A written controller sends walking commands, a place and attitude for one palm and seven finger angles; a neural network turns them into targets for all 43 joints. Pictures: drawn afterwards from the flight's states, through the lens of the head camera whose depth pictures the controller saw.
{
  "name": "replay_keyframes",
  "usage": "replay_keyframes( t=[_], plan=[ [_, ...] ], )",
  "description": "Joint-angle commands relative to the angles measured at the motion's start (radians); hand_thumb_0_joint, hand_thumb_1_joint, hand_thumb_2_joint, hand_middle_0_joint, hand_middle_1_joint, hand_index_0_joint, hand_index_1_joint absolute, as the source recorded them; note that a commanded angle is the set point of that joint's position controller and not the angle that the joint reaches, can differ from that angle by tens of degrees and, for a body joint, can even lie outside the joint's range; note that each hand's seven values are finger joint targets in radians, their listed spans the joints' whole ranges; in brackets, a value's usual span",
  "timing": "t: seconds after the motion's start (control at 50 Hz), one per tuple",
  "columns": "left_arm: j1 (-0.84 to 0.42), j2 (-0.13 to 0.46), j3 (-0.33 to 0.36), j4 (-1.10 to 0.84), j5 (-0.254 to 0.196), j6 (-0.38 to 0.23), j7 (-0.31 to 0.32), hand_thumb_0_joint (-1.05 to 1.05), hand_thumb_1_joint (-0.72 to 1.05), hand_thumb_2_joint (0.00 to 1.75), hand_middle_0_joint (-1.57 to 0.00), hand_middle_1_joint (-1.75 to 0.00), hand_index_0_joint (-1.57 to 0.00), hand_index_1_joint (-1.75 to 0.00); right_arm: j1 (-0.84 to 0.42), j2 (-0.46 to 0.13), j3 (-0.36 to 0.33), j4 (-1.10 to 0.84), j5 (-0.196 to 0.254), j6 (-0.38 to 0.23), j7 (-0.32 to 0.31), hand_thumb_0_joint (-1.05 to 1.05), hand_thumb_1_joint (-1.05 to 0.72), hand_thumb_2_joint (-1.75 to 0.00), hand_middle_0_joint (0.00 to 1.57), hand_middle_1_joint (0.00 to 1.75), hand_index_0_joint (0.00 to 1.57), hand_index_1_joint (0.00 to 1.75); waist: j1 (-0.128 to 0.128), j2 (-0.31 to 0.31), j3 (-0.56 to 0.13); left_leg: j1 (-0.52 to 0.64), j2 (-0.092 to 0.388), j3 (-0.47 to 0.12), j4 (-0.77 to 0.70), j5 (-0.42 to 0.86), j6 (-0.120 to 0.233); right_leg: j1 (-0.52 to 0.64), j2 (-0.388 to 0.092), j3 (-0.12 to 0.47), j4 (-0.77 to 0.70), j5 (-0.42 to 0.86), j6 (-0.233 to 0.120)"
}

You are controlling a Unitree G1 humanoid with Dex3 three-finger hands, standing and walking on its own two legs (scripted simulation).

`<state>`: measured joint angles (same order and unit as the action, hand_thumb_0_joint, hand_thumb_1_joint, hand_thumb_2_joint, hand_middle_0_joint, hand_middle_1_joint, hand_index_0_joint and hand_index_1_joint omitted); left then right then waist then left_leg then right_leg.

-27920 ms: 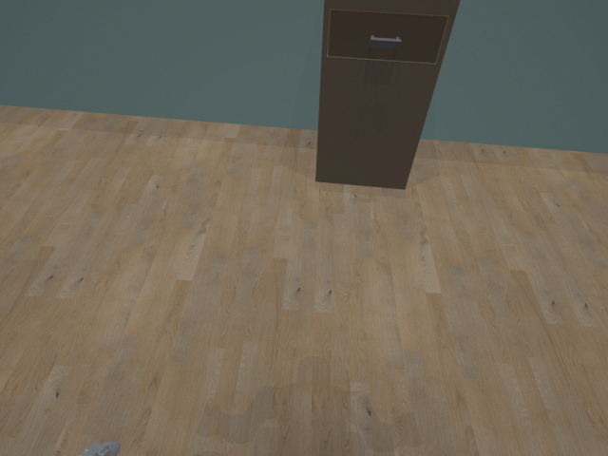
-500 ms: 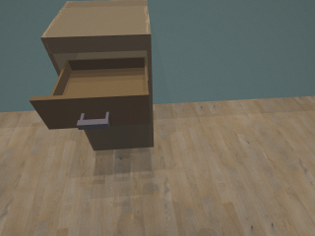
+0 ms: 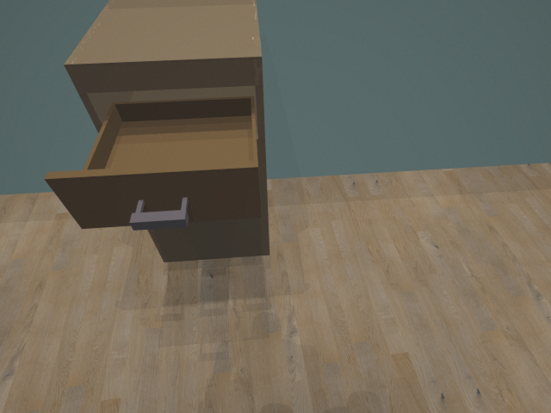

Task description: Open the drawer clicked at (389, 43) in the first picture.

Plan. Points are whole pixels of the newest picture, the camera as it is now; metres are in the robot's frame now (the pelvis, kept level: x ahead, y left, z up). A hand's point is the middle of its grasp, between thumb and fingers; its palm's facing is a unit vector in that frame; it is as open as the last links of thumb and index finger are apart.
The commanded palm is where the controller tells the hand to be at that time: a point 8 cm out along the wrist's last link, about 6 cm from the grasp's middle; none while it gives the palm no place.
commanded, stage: stand and wait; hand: left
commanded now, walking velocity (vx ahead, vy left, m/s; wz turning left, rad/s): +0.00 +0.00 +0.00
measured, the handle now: (161, 211) +0.49 +0.27 -0.05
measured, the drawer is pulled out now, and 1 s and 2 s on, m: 0.30 0.30 0.30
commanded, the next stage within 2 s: none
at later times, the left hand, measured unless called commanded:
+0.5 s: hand out of the picture +0.01 +0.16 -0.17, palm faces +0.06 -0.98 -0.21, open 7.3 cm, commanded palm none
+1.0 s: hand out of the picture +0.02 +0.16 -0.17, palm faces +0.06 -0.98 -0.21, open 7.4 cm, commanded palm none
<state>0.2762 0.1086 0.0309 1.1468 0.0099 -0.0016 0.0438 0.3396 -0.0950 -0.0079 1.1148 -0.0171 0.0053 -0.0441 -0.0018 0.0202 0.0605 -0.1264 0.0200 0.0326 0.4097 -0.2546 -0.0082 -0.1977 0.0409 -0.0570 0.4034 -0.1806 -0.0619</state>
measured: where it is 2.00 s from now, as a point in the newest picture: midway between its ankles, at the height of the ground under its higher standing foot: outside the picture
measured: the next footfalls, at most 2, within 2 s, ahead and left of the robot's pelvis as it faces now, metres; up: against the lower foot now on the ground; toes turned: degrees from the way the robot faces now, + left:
none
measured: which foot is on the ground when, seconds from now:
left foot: down 0.00-1.00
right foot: down 0.00-1.00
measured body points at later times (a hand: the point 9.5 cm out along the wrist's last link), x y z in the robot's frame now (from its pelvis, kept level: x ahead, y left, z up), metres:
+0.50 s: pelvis +0.02 -0.01 +0.00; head +0.04 -0.02 +0.45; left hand +0.01 +0.21 -0.16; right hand -0.01 -0.21 -0.17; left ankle -0.02 +0.12 -0.74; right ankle +0.03 -0.08 -0.74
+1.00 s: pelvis +0.02 -0.01 +0.00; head +0.04 -0.02 +0.45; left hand +0.01 +0.21 -0.16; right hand -0.01 -0.22 -0.17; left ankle -0.02 +0.12 -0.74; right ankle +0.03 -0.08 -0.74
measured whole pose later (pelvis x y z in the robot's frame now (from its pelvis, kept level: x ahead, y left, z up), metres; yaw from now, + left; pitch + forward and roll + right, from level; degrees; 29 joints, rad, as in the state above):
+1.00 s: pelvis +0.02 -0.01 +0.00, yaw +0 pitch -2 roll +0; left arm 0.26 0.12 0.03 1.15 0.01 -0.01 0.04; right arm 0.32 -0.12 -0.01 1.13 -0.02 0.01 -0.05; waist 0.00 0.03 0.06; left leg -0.08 0.04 0.03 0.37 -0.26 -0.03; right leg -0.16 0.06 -0.06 0.38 -0.20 -0.08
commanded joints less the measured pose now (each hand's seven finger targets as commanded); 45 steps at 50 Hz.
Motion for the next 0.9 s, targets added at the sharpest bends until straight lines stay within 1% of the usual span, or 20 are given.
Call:
replay_keyframes(
  t=[0.0, 0.04, 0.08, 0.12, 0.18, 0.2, 0.28, 0.34, 0.36, 0.4, 0.46, 0.5, 0.52, 0.58, 0.64, 0.7, 0.72, 0.8, 0.86, 0.88],
  plan=[
    [0.072, 0.100, 0.012, -0.022, 0.001, -0.008, 0.001, 0.00, 0.90, 0.90, -0.20, -0.30, -0.20, -0.30, 0.112, -0.067, -0.013, 0.000, 0.005, -0.005, -0.007, 0.00, -0.90, -0.90, 0.20, 0.30, 0.20, 0.30, -0.003, -0.018, 0.048, -0.059, 0.072, -0.059, -0.076, 0.066, 0.043, 0.008, -0.127, 0.126, -0.104, 0.013, 0.000],
    [0.074, 0.102, 0.011, -0.022, 0.000, -0.009, 0.001, 0.00, 0.90, 0.90, -0.20, -0.30, -0.20, -0.30, 0.103, -0.070, -0.013, 0.000, 0.005, -0.005, -0.008, 0.00, -0.90, -0.90, 0.20, 0.30, 0.20, 0.30, -0.003, -0.002, 0.051, -0.052, 0.071, -0.055, -0.073, 0.069, 0.041, 0.002, -0.129, 0.128, -0.107, 0.019, -0.001],
    [0.071, 0.105, 0.011, -0.022, 0.001, -0.009, 0.001, 0.00, 0.90, 0.90, -0.20, -0.30, -0.20, -0.30, 0.106, -0.070, -0.013, 0.001, 0.005, -0.005, -0.007, 0.00, -0.90, -0.90, 0.20, 0.30, 0.20, 0.30, -0.004, -0.008, 0.042, -0.050, 0.074, -0.056, -0.074, 0.075, 0.042, 0.013, -0.129, 0.124, -0.106, 0.027, 0.000],
    [0.073, 0.104, 0.011, -0.022, 0.000, -0.011, 0.001, 0.00, 0.90, 0.90, -0.20, -0.30, -0.20, -0.30, 0.099, -0.075, -0.013, 0.000, 0.005, -0.007, -0.008, 0.00, -0.90, -0.90, 0.20, 0.30, 0.20, 0.30, -0.003, -0.016, 0.035, -0.043, 0.074, -0.055, -0.074, 0.095, 0.041, 0.022, -0.129, 0.125, -0.099, 0.067, 0.000],
    [0.073, 0.103, 0.010, -0.020, 0.000, -0.013, 0.002, 0.00, 0.90, 0.90, -0.20, -0.30, -0.20, -0.30, 0.095, -0.075, -0.012, 0.003, 0.006, -0.008, -0.010, 0.00, -0.90, -0.90, 0.20, 0.30, 0.20, 0.30, -0.004, 0.004, 0.026, -0.032, 0.080, -0.054, -0.073, 0.125, 0.039, 0.035, -0.130, 0.118, -0.089, 0.124, -0.002],
    [0.070, 0.105, 0.011, -0.019, -0.001, -0.014, 0.002, 0.00, 0.90, 0.90, -0.20, -0.30, -0.20, -0.30, 0.095, -0.077, -0.012, 0.003, 0.006, -0.008, -0.011, 0.00, -0.90, -0.90, 0.20, 0.30, 0.20, 0.30, -0.004, -0.009, 0.017, -0.028, 0.081, -0.054, -0.075, 0.130, 0.038, 0.044, -0.130, 0.117, -0.084, 0.141, -0.002],
    [0.066, 0.107, 0.009, -0.018, -0.001, -0.012, 0.002, 0.00, 0.90, 0.90, -0.20, -0.30, -0.20, -0.30, 0.087, -0.081, -0.012, 0.004, 0.006, -0.006, -0.011, 0.00, -0.90, -0.90, 0.20, 0.30, 0.20, 0.30, -0.004, 0.004, 0.032, -0.028, 0.082, -0.050, -0.078, 0.111, 0.036, 0.035, -0.129, 0.118, -0.093, 0.118, 0.000],
    [0.062, 0.110, 0.011, -0.017, -0.001, -0.011, 0.001, 0.00, 0.90, 0.90, -0.20, -0.30, -0.20, -0.30, 0.086, -0.083, -0.012, 0.004, 0.006, -0.006, -0.010, 0.00, -0.90, -0.90, 0.20, 0.30, 0.20, 0.30, -0.002, -0.020, 0.040, -0.035, 0.080, -0.051, -0.084, 0.102, 0.037, 0.038, -0.128, 0.123, -0.097, 0.103, 0.000],
    [0.069, 0.110, 0.010, -0.018, 0.000, -0.012, 0.002, 0.00, 0.90, 0.90, -0.20, -0.30, -0.20, -0.30, 0.082, -0.085, -0.013, 0.002, 0.007, -0.006, -0.010, 0.00, -0.90, -0.90, 0.20, 0.30, 0.20, 0.30, -0.001, -0.002, 0.039, -0.025, 0.079, -0.049, -0.079, 0.107, 0.036, 0.030, -0.128, 0.123, -0.098, 0.107, 0.000],
    [0.063, 0.115, 0.011, -0.021, -0.001, -0.014, 0.002, 0.00, 0.90, 0.90, -0.20, -0.30, -0.20, -0.30, 0.088, -0.085, -0.013, 0.005, 0.006, -0.005, -0.010, 0.00, -0.90, -0.90, 0.20, 0.30, 0.20, 0.30, -0.003, -0.025, 0.027, -0.028, 0.078, -0.047, -0.080, 0.105, 0.035, 0.050, -0.130, 0.125, -0.101, 0.118, 0.001],
    [0.065, 0.112, 0.011, -0.022, 0.000, -0.015, 0.003, 0.00, 0.90, 0.90, -0.20, -0.30, -0.20, -0.30, 0.079, -0.085, -0.014, 0.004, 0.007, -0.009, -0.012, 0.00, -0.90, -0.90, 0.20, 0.30, 0.20, 0.30, -0.001, 0.018, 0.019, -0.013, 0.082, -0.049, -0.078, 0.138, 0.035, 0.048, -0.130, 0.123, -0.089, 0.161, -0.003],
    [0.062, 0.118, 0.012, -0.020, -0.001, -0.015, 0.003, 0.00, 0.90, 0.90, -0.20, -0.30, -0.20, -0.30, 0.082, -0.085, -0.012, 0.006, 0.007, -0.009, -0.011, 0.00, -0.90, -0.90, 0.20, 0.30, 0.20, 0.30, -0.002, -0.004, 0.009, -0.018, 0.082, -0.048, -0.082, 0.140, 0.034, 0.069, -0.133, 0.119, -0.086, 0.184, -0.001],
    [0.059, 0.119, 0.012, -0.020, -0.002, -0.016, 0.002, 0.00, 0.90, 0.90, -0.20, -0.30, -0.20, -0.30, 0.079, -0.088, -0.013, 0.005, 0.007, -0.008, -0.012, 0.00, -0.90, -0.90, 0.20, 0.30, 0.20, 0.30, -0.002, -0.016, 0.014, -0.017, 0.082, -0.046, -0.083, 0.130, 0.032, 0.065, -0.133, 0.118, -0.088, 0.178, -0.001],
    [0.058, 0.118, 0.011, -0.022, -0.001, -0.015, 0.003, 0.00, 0.90, 0.90, -0.20, -0.30, -0.20, -0.30, 0.081, -0.086, -0.014, 0.007, 0.006, -0.006, -0.011, 0.00, -0.90, -0.90, 0.20, 0.30, 0.20, 0.30, -0.004, 0.003, 0.030, -0.019, 0.082, -0.045, -0.082, 0.122, 0.032, 0.053, -0.132, 0.120, -0.094, 0.162, -0.001],
    [0.054, 0.123, 0.012, -0.022, -0.002, -0.015, 0.002, 0.00, 0.90, 0.90, -0.20, -0.30, -0.20, -0.30, 0.083, -0.088, -0.014, 0.006, 0.006, -0.006, -0.011, 0.00, -0.90, -0.90, 0.20, 0.30, 0.20, 0.30, -0.003, -0.018, 0.027, -0.023, 0.080, -0.044, -0.086, 0.108, 0.031, 0.058, -0.130, 0.125, -0.100, 0.143, -0.001],
    [0.057, 0.120, 0.011, -0.023, -0.001, -0.014, 0.003, 0.00, 0.90, 0.90, -0.20, -0.30, -0.20, -0.30, 0.081, -0.089, -0.015, 0.008, 0.005, -0.004, -0.010, 0.00, -0.90, -0.90, 0.20, 0.30, 0.20, 0.30, -0.002, -0.012, 0.042, -0.023, 0.079, -0.042, -0.084, 0.105, 0.032, 0.048, -0.130, 0.129, -0.106, 0.134, 0.000],
    [0.057, 0.123, 0.012, -0.023, -0.002, -0.015, 0.002, 0.00, 0.90, 0.90, -0.20, -0.30, -0.20, -0.30, 0.084, -0.091, -0.014, 0.006, 0.005, -0.006, -0.011, 0.00, -0.90, -0.90, 0.20, 0.30, 0.20, 0.30, -0.003, 0.001, 0.028, -0.017, 0.080, -0.042, -0.083, 0.111, 0.031, 0.055, -0.132, 0.129, -0.104, 0.140, -0.002],
    [0.053, 0.125, 0.013, -0.025, -0.002, -0.016, 0.003, 0.00, 0.90, 0.90, -0.20, -0.30, -0.20, -0.30, 0.086, -0.091, -0.014, 0.007, 0.006, -0.006, -0.011, 0.00, -0.90, -0.90, 0.20, 0.30, 0.20, 0.30, -0.004, -0.012, 0.017, -0.018, 0.083, -0.044, -0.085, 0.117, 0.032, 0.068, -0.131, 0.124, -0.101, 0.151, -0.001],
    [0.059, 0.123, 0.012, -0.023, -0.001, -0.016, 0.004, 0.00, 0.90, 0.90, -0.20, -0.30, -0.20, -0.30, 0.078, -0.090, -0.015, 0.006, 0.007, -0.006, -0.012, 0.00, -0.90, -0.90, 0.20, 0.30, 0.20, 0.30, -0.001, 0.001, 0.038, -0.012, 0.082, -0.044, -0.083, 0.120, 0.029, 0.045, -0.128, 0.126, -0.102, 0.151, -0.002],
    [0.054, 0.127, 0.012, -0.023, -0.001, -0.015, 0.003, 0.00, 0.90, 0.90, -0.20, -0.30, -0.20, -0.30, 0.088, -0.087, -0.014, 0.008, 0.007, -0.005, -0.011, 0.00, -0.90, -0.90, 0.20, 0.30, 0.20, 0.30, -0.003, -0.011, 0.039, -0.022, 0.083, -0.045, -0.086, 0.111, 0.031, 0.056, -0.132, 0.121, -0.108, 0.139, 0.000]
  ],
)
